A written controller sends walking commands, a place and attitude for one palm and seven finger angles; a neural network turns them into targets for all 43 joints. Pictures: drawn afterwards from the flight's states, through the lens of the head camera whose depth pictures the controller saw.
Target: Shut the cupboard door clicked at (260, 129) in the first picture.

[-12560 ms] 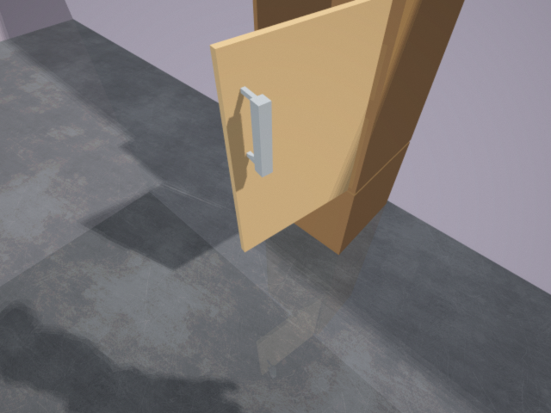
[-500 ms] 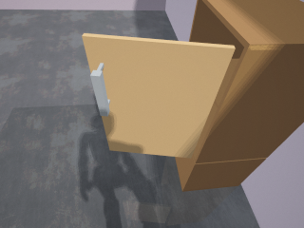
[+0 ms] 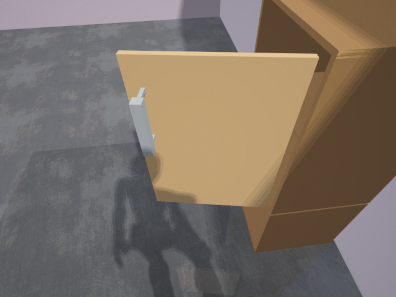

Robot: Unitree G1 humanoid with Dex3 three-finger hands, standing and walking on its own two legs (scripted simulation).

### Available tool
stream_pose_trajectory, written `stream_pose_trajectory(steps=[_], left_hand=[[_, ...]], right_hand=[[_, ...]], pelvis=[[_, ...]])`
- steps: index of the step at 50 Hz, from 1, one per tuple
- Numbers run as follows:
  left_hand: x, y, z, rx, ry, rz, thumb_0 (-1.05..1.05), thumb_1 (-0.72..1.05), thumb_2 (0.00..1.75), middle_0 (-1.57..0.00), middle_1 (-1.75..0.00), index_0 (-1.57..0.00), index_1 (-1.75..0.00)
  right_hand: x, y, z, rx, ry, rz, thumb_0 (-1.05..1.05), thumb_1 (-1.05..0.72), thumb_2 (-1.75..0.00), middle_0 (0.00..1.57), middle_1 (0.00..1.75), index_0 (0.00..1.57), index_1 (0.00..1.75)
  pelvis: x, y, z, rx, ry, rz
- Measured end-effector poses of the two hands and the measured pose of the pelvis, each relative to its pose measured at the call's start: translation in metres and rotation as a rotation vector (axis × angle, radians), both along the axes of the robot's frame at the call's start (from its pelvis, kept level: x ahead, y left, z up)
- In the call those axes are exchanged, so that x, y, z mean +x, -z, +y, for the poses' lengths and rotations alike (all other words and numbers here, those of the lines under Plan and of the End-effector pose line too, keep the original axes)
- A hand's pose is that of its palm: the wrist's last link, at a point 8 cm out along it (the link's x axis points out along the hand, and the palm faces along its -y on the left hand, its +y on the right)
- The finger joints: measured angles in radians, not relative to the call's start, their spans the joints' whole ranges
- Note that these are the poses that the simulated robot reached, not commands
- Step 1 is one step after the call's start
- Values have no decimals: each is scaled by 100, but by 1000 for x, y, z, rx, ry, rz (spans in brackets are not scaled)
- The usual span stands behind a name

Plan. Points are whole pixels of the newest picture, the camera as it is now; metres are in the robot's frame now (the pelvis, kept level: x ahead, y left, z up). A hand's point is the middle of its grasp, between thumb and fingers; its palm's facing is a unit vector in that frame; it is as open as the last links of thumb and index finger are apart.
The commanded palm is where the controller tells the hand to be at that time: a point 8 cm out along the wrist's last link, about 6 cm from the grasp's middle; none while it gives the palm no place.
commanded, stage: look again from close up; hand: left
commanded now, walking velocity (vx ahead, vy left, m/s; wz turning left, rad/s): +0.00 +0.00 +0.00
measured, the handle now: (145, 123) +0.49 +0.16 +0.09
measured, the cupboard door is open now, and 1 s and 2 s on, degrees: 79 79 79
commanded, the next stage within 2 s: raise the hand and make a fist in 0.18 s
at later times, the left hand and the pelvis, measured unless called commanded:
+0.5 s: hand (121, 241) +0.23 +0.17 +0.01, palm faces +0.20 -0.98 -0.07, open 7.0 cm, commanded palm +0.12 +0.21 -0.05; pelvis +0.02 -0.02 -0.01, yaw +3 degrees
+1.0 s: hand (137, 264) +0.19 +0.13 +0.00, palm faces -0.15 -0.99 -0.02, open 4.7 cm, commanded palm +0.14 +0.21 +0.01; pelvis -0.01 -0.05 -0.07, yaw +3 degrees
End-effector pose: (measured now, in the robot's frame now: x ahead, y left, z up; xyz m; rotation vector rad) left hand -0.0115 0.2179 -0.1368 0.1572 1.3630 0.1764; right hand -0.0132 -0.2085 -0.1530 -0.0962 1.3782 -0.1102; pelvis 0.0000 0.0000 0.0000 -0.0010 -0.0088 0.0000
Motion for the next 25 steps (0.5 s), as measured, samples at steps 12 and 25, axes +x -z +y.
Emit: stream_pose_trajectory(steps=[12,25], left_hand=[[31,2,0,-17,26,-9,1,92,90,-20,-30,-20,-30],[206,-155,1,11,12,-1144,2,93,90,-26,-36,-25,-36]], right_hand=[[29,-12,-17,-50,-10,-22,1,-92,-90,20,30,19,30],[151,-51,-57,-127,-79,-651,1,-91,-90,20,30,20,30]], pelvis=[[15,-4,-2,5,11,6],[18,13,-16,-1,-49,72]])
